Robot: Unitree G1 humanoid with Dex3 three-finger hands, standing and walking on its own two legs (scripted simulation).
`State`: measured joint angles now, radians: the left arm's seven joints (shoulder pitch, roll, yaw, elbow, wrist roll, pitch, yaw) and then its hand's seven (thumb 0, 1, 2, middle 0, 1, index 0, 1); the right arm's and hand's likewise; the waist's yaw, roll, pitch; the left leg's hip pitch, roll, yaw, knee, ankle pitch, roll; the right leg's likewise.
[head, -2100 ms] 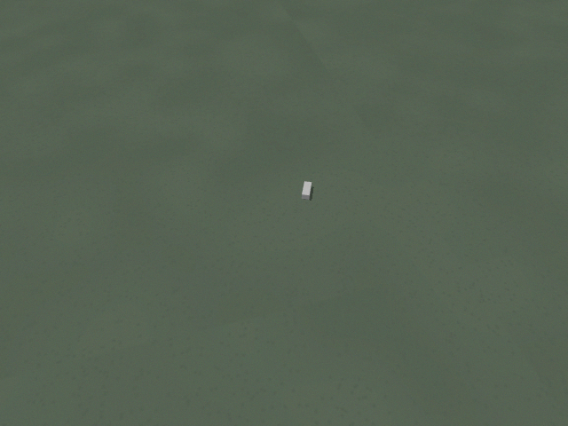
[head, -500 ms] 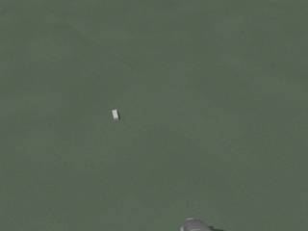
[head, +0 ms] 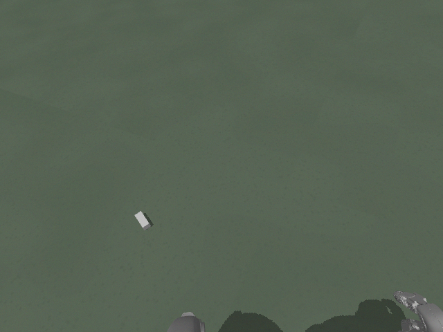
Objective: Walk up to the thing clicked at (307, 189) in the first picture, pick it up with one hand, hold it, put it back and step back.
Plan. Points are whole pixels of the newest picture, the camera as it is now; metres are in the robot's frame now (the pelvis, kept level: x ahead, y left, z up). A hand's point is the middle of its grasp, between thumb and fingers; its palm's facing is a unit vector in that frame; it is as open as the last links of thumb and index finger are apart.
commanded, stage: walk up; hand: left
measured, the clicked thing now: (142, 220) +0.77 +0.45 -0.72
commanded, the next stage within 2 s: none
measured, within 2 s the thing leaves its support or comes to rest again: neither
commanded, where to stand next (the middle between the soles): +0.34 +0.63 m, yaw -58 degrees
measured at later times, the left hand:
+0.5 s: hand (12, 276) +0.29 +0.48 -0.10, palm faces -0.24 -0.74 -0.63, open 7.3 cm
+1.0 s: hand out of the picture +0.43 +0.66 -0.12, palm faces -0.46 -0.65 -0.60, open 7.3 cm
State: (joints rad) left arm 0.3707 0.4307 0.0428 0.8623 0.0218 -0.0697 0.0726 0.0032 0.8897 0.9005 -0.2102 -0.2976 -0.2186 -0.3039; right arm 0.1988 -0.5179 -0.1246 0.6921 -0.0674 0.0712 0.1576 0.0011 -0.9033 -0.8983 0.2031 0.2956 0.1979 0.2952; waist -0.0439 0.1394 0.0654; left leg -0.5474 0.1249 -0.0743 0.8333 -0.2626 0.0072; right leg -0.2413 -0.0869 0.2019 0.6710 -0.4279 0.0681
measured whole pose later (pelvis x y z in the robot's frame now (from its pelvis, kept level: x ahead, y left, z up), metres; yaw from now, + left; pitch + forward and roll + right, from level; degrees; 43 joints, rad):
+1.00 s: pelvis +0.21 +0.43 -0.02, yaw -31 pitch -1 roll -2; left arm 0.38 0.44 0.06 0.72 0.01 -0.09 0.12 0.00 0.90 0.90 -0.20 -0.30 -0.21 -0.30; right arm 0.22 -0.44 -0.09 0.59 -0.07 0.11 0.04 0.00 -0.90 -0.90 0.21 0.30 0.20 0.30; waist -0.04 0.13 0.17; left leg -0.58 0.03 0.04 1.20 -0.53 0.04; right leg -0.52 0.02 -0.10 0.89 -0.36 -0.06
